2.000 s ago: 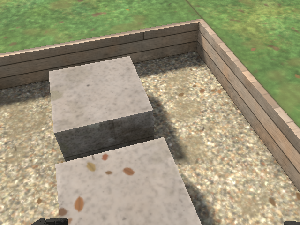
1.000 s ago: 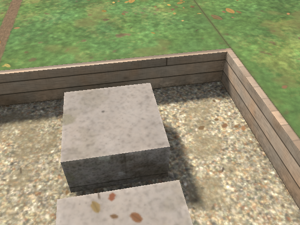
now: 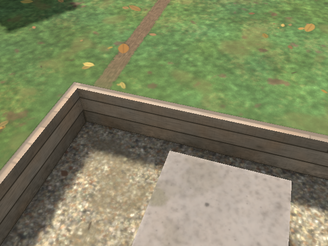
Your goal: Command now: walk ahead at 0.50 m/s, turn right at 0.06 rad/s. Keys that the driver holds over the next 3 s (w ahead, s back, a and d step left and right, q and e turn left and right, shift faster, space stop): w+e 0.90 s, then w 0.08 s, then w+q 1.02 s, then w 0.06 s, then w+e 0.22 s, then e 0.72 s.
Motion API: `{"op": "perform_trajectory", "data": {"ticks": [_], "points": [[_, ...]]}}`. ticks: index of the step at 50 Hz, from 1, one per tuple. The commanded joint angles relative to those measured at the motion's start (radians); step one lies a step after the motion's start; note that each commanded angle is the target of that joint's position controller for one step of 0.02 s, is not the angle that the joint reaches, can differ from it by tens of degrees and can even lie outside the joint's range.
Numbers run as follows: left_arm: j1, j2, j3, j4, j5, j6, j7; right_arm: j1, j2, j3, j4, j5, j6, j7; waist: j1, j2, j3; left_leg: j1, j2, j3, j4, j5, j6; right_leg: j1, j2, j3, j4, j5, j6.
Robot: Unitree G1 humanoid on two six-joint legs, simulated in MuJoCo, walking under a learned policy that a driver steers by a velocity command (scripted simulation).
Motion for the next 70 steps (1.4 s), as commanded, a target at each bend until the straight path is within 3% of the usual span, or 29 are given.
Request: {"op": "perform_trajectory", "data": {"ticks": [1,7,13,14,15,16,18,20,21,22,24,26,27,30,33,35,36,38,40,42,45,54,60,61,62,63,64,67,70], "points": [[-0.032,0.047,-0.002,-0.074,0.01,-0.014,0.001,-0.007,-0.033,0.003,-0.092,-0.003,-0.007,0.014,-0.026,-0.051,-0.006,-0.1,0.016,0.048,-0.158,0.016,-0.045,0.133,-0.233,0.309,-0.259,0.367,-0.141],[0.054,0.15,0.021,-0.084,0.016,0.015,-0.002,-0.134,0.014,0.037,-0.114,-0.003,-0.011,0.031,0.036,-0.095,0.022,0.153,-0.065,0.135,-0.403,0.115,-0.017,0.05,-0.187,0.249,-0.256,0.368,-0.113],[-0.16,0.154,0.01,-0.088,0.016,0.046,-0.019,0.177,-0.028,0.014,-0.034,-0.037,-0.029,0.015,-0.154,-0.127,0.015,0.583,-0.02,0.024,-0.61,0.201,0.118,-0.169,-0.194,0.291,0.157,0.826,-0.089],[-0.24,0.138,0.005,-0.107,0.019,0.041,-0.033,0.315,-0.024,0.009,0.012,-0.037,-0.037,0.025,-0.227,-0.041,0.031,0.706,-0.027,0.012,-0.852,0.312,0.124,-0.259,-0.137,0.27,0.355,0.767,-0.07],[-0.255,0.079,-0.003,-0.11,0.022,0.029,-0.036,0.323,-0.059,0.005,0.025,-0.026,-0.048,0.018,-0.194,0.12,0.088,0.831,0.143,-0.15,-1.004,0.704,0.121,-0.457,-0.055,0.219,0.625,-0.043,-0.042],[-0.11,0.107,0.017,-0.103,0.003,0.024,-0.025,0.203,-0.071,0.022,-0.012,0.003,-0.057,0.054,-0.036,0.18,0.158,0.808,0.262,-0.276,-0.908,1.497,0.108,-0.606,-0.033,0.065,0.773,-0.34,-0.052],[-0.02,0.146,0.038,-0.024,0.014,0.062,-0.014,0.236,-0.007,0.035,-0.018,0.058,-0.024,0.087,-0.044,0.173,0.135,0.721,0.335,-0.353,-1.004,1.314,0.174,-0.629,-0.128,0.078,0.861,-0.361,-0.055],[-0.173,0.119,0.016,-0.053,-0.027,0.084,-0.016,0.329,0.014,0.025,0.105,0.065,-0.038,0.061,-0.093,0.026,0.295,0.721,0.358,-0.338,-1.114,0.814,0.189,-0.802,-0.221,0.153,0.813,-0.353,-0.054],[-0.281,0.08,0.009,-0.104,-0.11,0.064,-0.039,0.352,0.081,0.037,0.194,0.035,-0.061,0.034,-0.106,-0.046,0.314,0.817,0.318,-0.26,-1.223,0.532,0.167,-0.963,-0.274,0.185,0.747,-0.308,-0.036],[-0.377,-0.008,-0.024,-0.151,-0.125,0.052,-0.04,0.341,0.114,0.046,0.24,-0.001,-0.079,0.014,-0.109,0.027,0.345,0.821,0.303,-0.233,-1.279,0.478,0.146,-1.046,-0.26,0.147,0.848,-0.334,-0.012],[-0.468,-0.027,-0.041,-0.212,-0.041,0.044,-0.038,0.177,0.106,0.039,0.245,-0.008,-0.109,-0.019,-0.051,-0.08,0.35,0.649,0.219,-0.072,-1.328,0.465,0.104,-1.061,-0.225,0.035,0.987,-0.322,0.068],[-0.583,0.039,-0.031,-0.265,-0.061,0.037,-0.112,0.054,0.044,0.048,0.15,-0.018,-0.071,0.025,-0.067,-0.093,0.402,0.07,0.013,0.254,-1.407,0.586,0.003,-0.524,-0.172,-0.01,0.473,0.251,0.083],[-0.513,-0.004,-0.036,-0.228,-0.076,0.046,-0.127,0.169,0.081,0.06,0.197,0.01,-0.072,0.041,-0.108,-0.056,0.285,0.101,0.071,0.252,-1.44,0.691,0.017,-0.295,-0.147,-0.004,0.417,0.418,0.046],[-0.326,0.022,-0.041,-0.168,0.021,0.03,-0.081,0.216,0.001,0.049,0.263,-0.005,-0.062,0.064,-0.027,0.029,0.189,0.478,0.107,0.293,-1.223,1.335,-0.062,-0.277,-0.034,-0.078,0.334,0.312,-0.037],[-0.07,0.133,0.02,-0.064,0.091,-0.004,-0.074,0.168,-0.066,0.049,0.21,-0.026,-0.06,-0.016,0.093,0.268,0.031,0.37,0.147,0.3,-0.691,1.557,0.004,0.184,-0.022,-0.016,0.227,0.095,-0.122],[0.048,0.16,0.028,-0.053,-0.046,-0.026,-0.065,0.112,-0.14,0.022,0.129,-0.014,-0.054,-0.047,0.112,-0.13,-0.178,-0.005,-0.028,0.186,-0.13,-0.228,0.028,0.657,-0.148,0.217,0.077,-0.037,0.004],[-0.109,0.151,0.003,-0.132,-0.128,-0.03,-0.074,0.209,-0.116,0.019,0.073,0.094,-0.045,-0.028,0.039,-0.033,-0.349,-0.295,-0.052,0.112,0.027,-0.287,0.014,0.827,-0.481,0.759,-0.097,-0.081,-0.109],[-0.063,0.087,-0.007,-0.113,-0.065,-0.047,-0.068,0.296,-0.106,0.019,0.116,0.071,-0.036,-0.043,0.065,0.056,-0.391,-0.144,0.003,0.022,0.074,-0.039,0.015,0.568,-0.417,0.749,-0.186,0.206,-0.175],[-0.103,0.14,0.021,-0.086,-0.022,-0.104,-0.03,0.112,0.016,0.066,0.07,-0.008,-0.044,-0.059,0.04,0.125,-0.125,-0.076,0.034,0.113,0.209,-0.042,0.023,0.075,-0.358,0.571,-0.215,0.239,-0.16],[-0.127,0.069,-0.003,-0.077,-0.038,-0.083,-0.013,0.115,0.059,0.067,0.069,-0.043,-0.071,-0.058,-0.042,0.103,-0.062,-0.02,0.076,0.096,0.166,0.052,0.004,-0.18,-0.279,0.417,-0.167,0.412,-0.072],[-0.139,0.062,-0.001,-0.082,-0.004,-0.032,-0.037,-0.067,0.039,0.06,-0.009,-0.005,-0.053,-0.048,-0.044,-0.066,-0.049,0.005,0.075,0.142,-0.02,0.137,-0.001,-0.298,-0.146,0.278,-0.16,0.362,-0.047],[0.098,0.061,-0.003,-0.01,0.009,-0.019,0.001,-0.398,0.057,0.066,-0.035,0.036,-0.051,0.037,0.08,-0.099,0.033,-0.225,0.04,0.156,-0.527,0.38,-0.007,0.133,-0.179,0.323,-0.197,0.533,0.004],[-0.037,0.131,0.001,-0.082,0.057,-0.003,0.03,-0.096,0.025,0.043,0.077,-0.003,-0.058,0.045,-0.034,-0.052,-0.037,0.251,-0.044,0.135,-0.682,0.236,0.149,0.136,-0.196,0.174,0.071,1.103,0.086],[-0.081,0.133,-0.003,-0.1,0.067,-0.001,0.027,0.077,-0.015,0.021,0.139,-0.009,-0.053,0.048,-0.117,0.001,-0.07,0.417,-0.036,0.11,-0.817,0.32,0.158,0.062,-0.162,0.148,0.25,0.886,0.095],[-0.09,0.082,-0.013,-0.087,0.07,-0.008,0.023,0.124,-0.047,0.005,0.143,0.013,-0.057,0.042,-0.144,0.093,-0.108,0.548,0.107,-0.028,-0.958,0.368,0.132,-0.056,-0.063,0.088,0.556,-0.037,0.079],[0.026,0.063,-0.008,-0.071,0.034,-0.014,0.027,0.019,-0.077,0.007,0.073,0.038,-0.059,0.065,-0.013,0.117,-0.127,0.624,0.261,-0.321,-0.795,0.609,0.109,-0.313,-0.029,0.055,0.879,-0.434,0.06],[0.187,0.123,0.014,-0.08,-0.015,-0.01,0.007,-0.012,-0.093,-0.003,0.038,0.061,-0.053,0.093,0.032,0.251,-0.159,0.687,0.347,-0.686,-1.076,0.606,0.205,-0.543,-0.005,0.028,0.957,-0.366,0.064],[0.031,0.073,-0.003,-0.088,-0.01,0.001,0.021,-0.035,-0.032,-0.018,0.041,0.059,-0.059,0.092,0.005,-0.083,0.021,0.451,0.231,-0.445,-1.07,0.582,0.186,-0.548,-0.121,0.063,0.934,-0.124,0.141],[-0.082,0.072,0.002,-0.214,-0.001,0.008,0.036,-0.07,-0.039,-0.021,0.019,0.039,-0.038,0.035,0.039,-0.014,-0.023,0.314,0.114,-0.257,-1.057,0.748,0.241,-0.401,-0.12,0.052,0.781,-0.148,0.186]]}}
Next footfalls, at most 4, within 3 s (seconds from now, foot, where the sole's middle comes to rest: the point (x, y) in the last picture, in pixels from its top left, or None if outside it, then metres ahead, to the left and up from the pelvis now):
0.28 left None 0.10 0.09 -0.77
0.70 right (225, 242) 0.57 -0.21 -0.77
1.24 left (223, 195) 0.78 -0.23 -0.77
1.72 right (248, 186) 0.83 -0.35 -0.77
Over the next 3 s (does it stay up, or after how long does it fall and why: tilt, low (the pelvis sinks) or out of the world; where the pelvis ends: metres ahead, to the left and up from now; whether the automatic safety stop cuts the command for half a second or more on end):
stays up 1.44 -0.27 0.00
